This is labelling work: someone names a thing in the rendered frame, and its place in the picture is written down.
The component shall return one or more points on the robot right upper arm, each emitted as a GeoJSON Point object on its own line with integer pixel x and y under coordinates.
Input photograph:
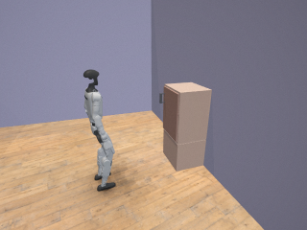
{"type": "Point", "coordinates": [96, 100]}

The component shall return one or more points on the handle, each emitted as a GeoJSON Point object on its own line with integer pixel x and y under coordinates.
{"type": "Point", "coordinates": [160, 98]}

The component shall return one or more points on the robot right forearm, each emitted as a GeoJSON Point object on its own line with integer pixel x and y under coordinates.
{"type": "Point", "coordinates": [100, 128]}

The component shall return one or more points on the robot right thigh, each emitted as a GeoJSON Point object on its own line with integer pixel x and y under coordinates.
{"type": "Point", "coordinates": [110, 152]}

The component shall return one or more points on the humanoid robot torso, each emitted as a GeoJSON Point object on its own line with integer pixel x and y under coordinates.
{"type": "Point", "coordinates": [88, 102]}

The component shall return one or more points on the cupboard door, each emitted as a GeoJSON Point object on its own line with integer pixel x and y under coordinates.
{"type": "Point", "coordinates": [170, 111]}

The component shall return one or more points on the right robot hand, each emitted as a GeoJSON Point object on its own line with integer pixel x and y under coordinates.
{"type": "Point", "coordinates": [108, 145]}

